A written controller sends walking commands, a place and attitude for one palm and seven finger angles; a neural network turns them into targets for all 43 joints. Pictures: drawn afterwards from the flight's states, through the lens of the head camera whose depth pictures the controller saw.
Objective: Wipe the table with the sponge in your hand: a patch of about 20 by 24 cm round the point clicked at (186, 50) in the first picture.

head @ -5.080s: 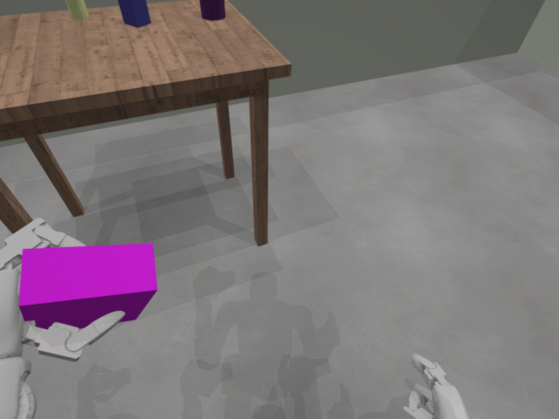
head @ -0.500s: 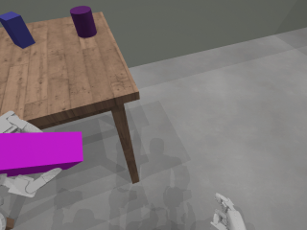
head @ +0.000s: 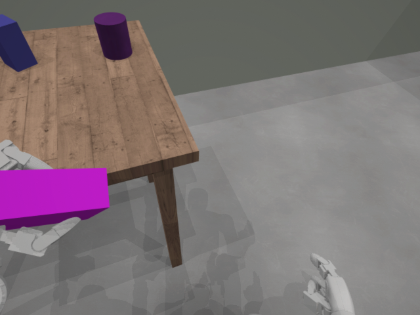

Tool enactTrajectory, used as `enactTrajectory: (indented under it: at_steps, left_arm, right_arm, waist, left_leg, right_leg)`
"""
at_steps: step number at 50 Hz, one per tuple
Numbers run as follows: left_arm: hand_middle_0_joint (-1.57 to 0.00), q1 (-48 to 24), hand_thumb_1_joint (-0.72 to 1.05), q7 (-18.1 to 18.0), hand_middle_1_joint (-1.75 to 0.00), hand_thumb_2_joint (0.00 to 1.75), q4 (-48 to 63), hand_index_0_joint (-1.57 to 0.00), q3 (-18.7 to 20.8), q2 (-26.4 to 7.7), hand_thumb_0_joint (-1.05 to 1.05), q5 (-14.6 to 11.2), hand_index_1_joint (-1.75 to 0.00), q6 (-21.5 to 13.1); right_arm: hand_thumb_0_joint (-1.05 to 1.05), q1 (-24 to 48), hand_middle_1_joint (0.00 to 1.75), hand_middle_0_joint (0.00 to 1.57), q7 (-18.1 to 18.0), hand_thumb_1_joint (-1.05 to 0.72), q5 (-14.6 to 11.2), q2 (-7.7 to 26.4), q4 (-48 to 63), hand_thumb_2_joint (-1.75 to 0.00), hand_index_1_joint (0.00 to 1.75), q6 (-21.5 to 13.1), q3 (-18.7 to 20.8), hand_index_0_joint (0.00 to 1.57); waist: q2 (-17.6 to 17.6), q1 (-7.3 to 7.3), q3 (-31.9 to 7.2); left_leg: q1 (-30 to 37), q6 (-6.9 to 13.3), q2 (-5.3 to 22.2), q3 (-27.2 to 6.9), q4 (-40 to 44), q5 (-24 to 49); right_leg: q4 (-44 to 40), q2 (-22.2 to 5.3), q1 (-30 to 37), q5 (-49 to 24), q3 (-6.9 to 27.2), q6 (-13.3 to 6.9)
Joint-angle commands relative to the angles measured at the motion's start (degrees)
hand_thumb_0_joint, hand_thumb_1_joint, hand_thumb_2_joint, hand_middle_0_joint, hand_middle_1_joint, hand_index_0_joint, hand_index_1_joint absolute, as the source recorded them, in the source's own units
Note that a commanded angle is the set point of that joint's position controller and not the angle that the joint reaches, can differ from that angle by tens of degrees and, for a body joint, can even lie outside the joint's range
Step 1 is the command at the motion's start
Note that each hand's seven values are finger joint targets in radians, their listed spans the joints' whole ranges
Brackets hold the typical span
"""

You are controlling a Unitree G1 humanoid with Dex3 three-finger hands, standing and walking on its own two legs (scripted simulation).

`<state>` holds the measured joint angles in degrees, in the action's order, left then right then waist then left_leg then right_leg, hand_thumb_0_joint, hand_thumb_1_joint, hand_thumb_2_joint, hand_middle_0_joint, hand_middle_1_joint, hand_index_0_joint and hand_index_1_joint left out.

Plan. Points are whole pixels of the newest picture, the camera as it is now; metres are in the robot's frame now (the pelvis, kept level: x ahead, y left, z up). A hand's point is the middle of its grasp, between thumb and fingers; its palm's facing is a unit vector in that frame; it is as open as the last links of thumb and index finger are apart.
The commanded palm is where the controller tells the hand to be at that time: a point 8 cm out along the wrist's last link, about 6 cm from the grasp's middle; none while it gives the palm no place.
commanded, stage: come to a stop and stand still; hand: left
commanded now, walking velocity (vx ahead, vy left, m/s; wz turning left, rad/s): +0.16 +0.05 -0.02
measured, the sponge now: (66, 199) +0.23 +0.22 +0.16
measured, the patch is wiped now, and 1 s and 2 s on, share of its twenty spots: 0.00 0.00 0.00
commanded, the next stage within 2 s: look again from close up in 1.20 s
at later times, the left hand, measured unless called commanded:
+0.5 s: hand (72, 213) +0.21 +0.20 +0.17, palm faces +0.35 -0.81 -0.47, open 9.5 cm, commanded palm +0.15 +0.25 +0.18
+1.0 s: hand (40, 272) +0.14 +0.21 +0.17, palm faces +0.38 -0.84 -0.39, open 9.5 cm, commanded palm +0.09 +0.26 +0.18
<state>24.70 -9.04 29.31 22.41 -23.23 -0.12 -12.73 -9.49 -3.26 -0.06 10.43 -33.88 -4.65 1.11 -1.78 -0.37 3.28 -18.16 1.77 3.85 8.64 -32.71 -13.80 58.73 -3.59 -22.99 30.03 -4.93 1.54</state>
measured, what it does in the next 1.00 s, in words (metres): steps on the spot: right foot, then left foot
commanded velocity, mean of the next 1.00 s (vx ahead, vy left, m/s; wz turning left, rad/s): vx -0.02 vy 0.02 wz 0.00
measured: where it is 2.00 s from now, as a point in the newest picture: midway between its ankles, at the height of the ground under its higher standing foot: outside the picture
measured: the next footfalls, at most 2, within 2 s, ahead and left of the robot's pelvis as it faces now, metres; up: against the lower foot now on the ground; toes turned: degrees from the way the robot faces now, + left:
right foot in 0.22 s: +0.04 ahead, -0.12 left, +0.00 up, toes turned -5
left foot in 0.54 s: +0.03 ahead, +0.11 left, +0.00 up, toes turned +2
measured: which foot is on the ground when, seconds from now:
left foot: down 0.00-0.24, up 0.26-0.52, down 0.54-1.00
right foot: up 0.00-0.20, down 0.22-1.00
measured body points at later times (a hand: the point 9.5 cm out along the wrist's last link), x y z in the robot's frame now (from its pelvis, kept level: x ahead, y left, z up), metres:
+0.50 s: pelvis -0.01 -0.03 +0.00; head +0.03 -0.04 +0.45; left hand +0.19 +0.24 +0.20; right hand +0.16 -0.28 -0.08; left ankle -0.01 +0.10 -0.72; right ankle +0.03 -0.12 -0.73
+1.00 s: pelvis -0.07 -0.02 +0.00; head -0.07 -0.02 +0.45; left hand +0.12 +0.25 +0.19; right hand +0.09 -0.24 -0.09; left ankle -0.01 +0.10 -0.73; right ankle +0.00 -0.13 -0.73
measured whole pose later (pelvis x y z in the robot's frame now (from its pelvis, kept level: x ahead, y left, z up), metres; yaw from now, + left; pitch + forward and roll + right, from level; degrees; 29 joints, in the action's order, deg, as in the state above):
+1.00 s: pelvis -0.07 -0.02 +0.00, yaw +0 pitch -3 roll +0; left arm 27.0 -8.4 28.4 17.7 -19.5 -0.6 -9.3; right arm -12.1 -3.7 1.0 10.3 -35.4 -2.9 -2.7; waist 0.6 0.2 2.6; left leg -17.6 -0.4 3.2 3.7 -32.3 -12.5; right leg 30.7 -0.6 -17.9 11.2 -5.1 -1.3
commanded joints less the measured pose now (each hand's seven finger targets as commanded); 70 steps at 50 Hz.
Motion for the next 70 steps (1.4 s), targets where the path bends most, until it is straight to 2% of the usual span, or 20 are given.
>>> enactTrajectory:
  at_steps: [1, 9, 10, 12, 13, 15, 18, 25, 30, 33, 37, 39, 42, 56, 64, 65, 66, 67, 68, 70]
  left_arm:
    - [-1.20, 0.50, 0.10, -0.49, -1.60, 1.30, 18.49, -1.20, 3.33, -5.91, 0.00, -1.39, -1.60, -3.98]
    - [-1.20, -0.73, 0.10, -1.16, -1.60, 1.30, 11.83, -1.20, 4.02, -6.41, 0.00, -1.85, -1.60, -1.06]
    - [-1.20, -1.52, 0.10, -1.17, -1.60, 1.30, 10.61, -1.20, 4.11, -6.81, 0.00, -1.50, -1.60, -1.12]
    - [-1.20, -3.83, 0.10, -1.03, -1.60, 1.30, 10.09, -1.20, 3.56, -7.14, 0.00, -1.84, -1.60, -0.61]
    - [-1.20, -2.27, 0.10, -1.01, -1.60, 1.30, 9.19, -1.20, 4.22, -7.62, 0.00, -2.26, -1.60, -0.11]
    - [-1.20, -0.67, 0.10, -1.38, -1.60, 1.30, 11.60, -1.20, 5.31, -8.50, 0.00, -1.98, -1.60, -0.21]
    - [-1.20, 2.57, 0.10, -2.06, -1.60, 1.30, 13.15, -1.20, 6.92, -8.70, 0.00, -1.39, -1.60, -0.97]
    - [-1.20, 5.88, 0.10, -2.56, -1.60, 1.30, 14.58, -1.20, 6.62, -7.82, 0.00, -1.47, -1.60, -1.20]
    - [-1.20, 0.58, 0.10, -1.73, -1.60, 1.30, 14.88, -1.20, 4.12, -7.04, 0.00, -0.93, -1.60, -2.40]
    - [-1.20, -2.48, 0.10, -1.26, -1.60, 1.30, 13.24, -1.20, 1.69, -5.48, 0.00, -0.40, -1.60, -2.60]
    - [-1.20, -5.11, 0.10, -0.97, -1.60, 1.30, 13.02, -1.20, 0.76, -4.93, 0.00, -0.35, -1.60, -2.10]
    - [-1.20, -4.30, 0.10, -0.73, -1.60, 1.30, 10.76, -1.20, 1.18, -5.16, 0.00, -0.83, -1.60, -1.38]
    - [-1.20, -5.62, 0.10, -1.14, -1.60, 1.30, 12.62, -1.20, 2.28, -6.81, 0.00, -1.38, -1.60, -0.72]
    - [-1.20, -1.73, 0.10, -1.27, -1.60, 1.30, 11.17, -1.20, 1.99, -5.08, 0.00, -0.82, -1.60, -1.21]
    - [-1.20, -1.97, 0.10, -1.88, -1.60, 1.30, 11.93, -1.20, 2.93, -6.44, 0.00, -0.37, -1.60, -1.59]
    - [-1.20, -60.28, 0.10, -0.54, -1.60, 1.30, 21.60, -1.20, 36.99, -54.61, 0.00, 6.36, -1.60, -6.93]
    - [-1.20, -54.53, 0.10, 0.81, -1.60, 1.30, 4.03, -1.20, 26.14, -38.64, 0.00, 2.73, -1.60, -5.56]
    - [-1.20, -33.93, 0.10, 3.13, -1.60, 1.30, -13.14, -1.20, 10.53, -17.56, 0.00, 0.67, -1.60, -3.95]
    - [-1.20, -20.83, 0.10, 4.76, -1.60, 1.30, -13.50, -1.20, 3.68, -8.93, 0.00, -0.85, -1.60, -3.56]
    - [-1.20, -10.03, 0.10, 5.52, -1.60, 1.30, -1.87, -1.20, -0.56, -5.17, 0.00, -2.61, -1.60, -4.17]
  right_arm:
    - [0.00, 1.48, 0.30, 0.20, 0.34, -0.90, -0.36, 7.96, 7.48, -0.90, 0.30, -3.73, 2.14, 0.20]
    - [0.00, 1.35, 0.30, 0.20, -0.53, -0.90, -0.21, 7.00, 7.30, -0.90, 0.30, -3.24, 0.09, 0.20]
    - [0.00, 1.52, 0.30, 0.20, -0.54, -0.90, -0.27, 6.65, 7.33, -0.90, 0.30, -2.90, -0.04, 0.20]
    - [0.00, 0.81, 0.30, 0.20, -0.33, -0.90, -0.41, 5.19, 7.84, -0.90, 0.30, -2.63, -0.38, 0.20]
    - [0.00, 1.13, 0.30, 0.20, 0.00, -0.90, -0.44, 5.97, 7.83, -0.90, 0.30, -2.51, 0.35, 0.20]
    - [0.00, 3.30, 0.30, 0.20, -0.02, -0.90, -0.42, 4.64, 8.02, -0.90, 0.30, -1.72, -0.61, 0.20]
    - [0.00, 4.74, 0.30, 0.20, -0.79, -0.90, -0.07, 4.09, 8.61, -0.90, 0.30, -0.60, -1.29, 0.20]
    - [0.00, 1.42, 0.30, 0.20, -1.27, -0.90, 0.28, 6.26, 9.32, -0.90, 0.30, 1.18, 0.79, 0.20]
    - [0.00, 2.91, 0.30, 0.20, -1.60, -0.90, 0.09, 8.03, 9.39, -0.90, 0.30, -0.42, 0.43, 0.20]
    - [0.00, 1.10, 0.30, 0.20, -1.30, -0.90, 0.05, 8.47, 8.27, -0.90, 0.30, -2.54, 1.02, 0.20]
    - [0.00, 1.70, 0.30, 0.20, -0.64, -0.90, -0.01, 8.53, 7.78, -0.90, 0.30, -3.28, 0.60, 0.20]
    - [0.00, 1.88, 0.30, 0.20, -0.50, -0.90, 0.12, 7.66, 7.84, -0.90, 0.30, -2.99, 0.29, 0.20]
    - [0.00, 1.95, 0.30, 0.20, -0.60, -0.90, 0.73, 6.44, 7.18, -0.90, 0.30, -2.00, -0.22, 0.20]
    - [0.00, 1.93, 0.30, 0.20, -1.31, -0.90, 0.09, 7.70, 8.09, -0.90, 0.30, -2.63, -0.14, 0.20]
    - [0.00, 1.27, 0.30, 0.20, -1.25, -0.90, 0.42, 7.51, 7.17, -0.90, 0.30, -3.47, 0.16, 0.20]
    - [0.00, -4.83, 0.30, 0.20, -1.33, -0.90, 3.23, 8.04, 4.92, -0.90, 0.30, -6.63, 2.04, 0.20]
    - [0.00, -2.71, 0.30, 0.20, -1.20, -0.90, -0.53, 5.05, 1.09, -0.90, 0.30, -6.49, 0.64, 0.20]
    - [0.00, -1.27, 0.30, 0.20, -0.81, -0.90, 0.76, 4.11, 1.91, -0.90, 0.30, -7.73, 0.17, 0.20]
    - [0.00, -0.72, 0.30, 0.20, -0.30, -0.90, -0.68, 5.42, 5.69, -0.90, 0.30, -7.96, 1.03, 0.20]
    - [0.00, -1.04, 0.30, 0.20, 2.10, -0.90, -1.29, 7.06, 7.04, -0.90, 0.30, -7.68, 0.64, 0.20]
  waist:
    - [16.20, 0.63, -9.68]
    - [11.30, 0.40, -9.48]
    - [7.81, 0.09, -9.33]
    - [-6.53, -0.74, -9.95]
    - [-11.51, 0.24, -9.88]
    - [-8.41, 0.42, -10.39]
    - [-6.21, 0.80, -12.32]
    - [-2.78, 0.14, -12.96]
    - [17.11, 1.09, -6.56]
    - [14.16, 1.16, -6.24]
    - [9.26, 0.70, -7.46]
    - [4.17, 0.90, -5.16]
    - [-2.37, 0.32, -5.24]
    - [8.68, 0.59, -6.03]
    - [4.67, 0.69, -5.19]
    - [-8.08, 3.70, 0.23]
    - [-5.46, 0.15, -8.66]
    - [-2.93, 0.86, -11.36]
    - [2.75, 2.33, -8.59]
    - [7.86, 2.31, -6.71]
  left_leg:
    - [7.59, 7.03, 12.24, -10.70, 14.59, 13.34]
    - [6.21, 1.71, 11.58, -7.29, 8.04, 15.65]
    - [3.21, -0.04, 9.35, -5.55, 4.90, 10.89]
    - [-1.12, -4.13, 0.20, -1.78, -5.54, -4.09]
    - [-3.47, -4.33, -1.98, -3.72, -12.97, -12.29]
    - [-7.68, -4.14, -1.80, -8.23, -21.67, -15.76]
    - [-6.66, -4.30, -2.07, -6.61, -16.33, -13.90]
    - [5.75, -3.24, -1.81, -4.22, 6.82, 2.34]
    - [-2.35, 2.54, 12.36, -16.32, 15.63, 12.25]
    - [-0.35, 3.15, 11.74, -14.36, 12.83, 13.00]
    - [-2.47, -0.31, 7.37, -9.97, 9.01, 5.91]
    - [-4.10, -1.69, 3.08, -6.88, 7.01, -9.69]
    - [3.25, -2.21, -0.37, -5.82, -0.66, -9.94]
    - [-4.40, -0.58, 4.92, -11.31, 14.23, -13.62]
    - [-3.48, -1.03, 2.66, -8.97, 9.41, -14.04]
    - [-5.60, -1.52, -0.84, -4.20, -6.01, -3.63]
    - [6.14, -1.99, -2.89, -8.12, -7.25, -5.00]
    - [12.48, -2.14, -3.20, -8.36, -3.94, -6.18]
    - [12.40, -1.94, -4.22, -4.67, 0.56, -5.34]
    - [7.16, -1.26, -3.21, -5.25, 7.37, -9.80]
  right_leg:
    - [-4.05, -0.29, -1.87, -5.23, -1.39, 0.56]
    - [-33.48, 1.97, 13.09, -17.25, -2.22, 0.89]
    - [-36.43, -0.48, 16.39, -25.16, 0.75, 0.05]
    - [-37.27, -11.92, 15.44, -43.63, 14.94, -5.35]
    - [-38.68, -15.81, 15.20, -47.29, 18.91, -8.47]
    - [-36.92, -18.40, 17.82, -53.80, 17.52, -10.47]
    - [-33.93, -15.56, 21.00, -59.05, 11.10, -9.28]
    - [-32.61, -10.74, 16.35, -38.16, 8.46, -5.23]
    - [-21.59, 0.15, 11.73, -9.87, 1.56, -0.36]
    - [-22.89, 1.10, 10.71, -8.94, 1.79, -0.27]
    - [-30.21, 0.14, 15.78, -20.40, 3.33, -0.56]
    - [-35.25, -2.84, 11.00, -13.26, 9.00, -1.97]
    - [-43.97, -8.17, 0.94, 0.87, 15.35, -4.70]
    - [-34.34, 0.43, 11.59, -7.13, 5.43, -1.45]
    - [-38.18, -1.88, 8.03, -2.77, 9.03, -2.54]
    - [-45.14, -4.95, 0.04, -14.88, 16.66, -1.68]
    - [-43.84, -12.53, -0.69, -10.40, 16.57, -8.14]
    - [-42.64, -8.82, -3.08, -6.20, 18.27, -8.49]
    - [-42.31, -6.12, -1.54, -2.67, 16.11, -6.75]
    - [-39.97, -3.01, 4.74, 0.37, 11.69, -4.15]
